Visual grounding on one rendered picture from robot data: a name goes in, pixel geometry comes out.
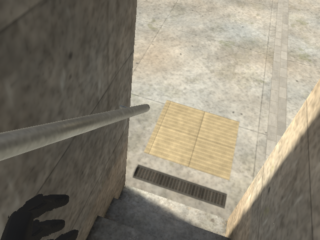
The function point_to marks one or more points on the robot left hand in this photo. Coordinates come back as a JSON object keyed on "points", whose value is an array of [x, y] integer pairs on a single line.
{"points": [[22, 226]]}

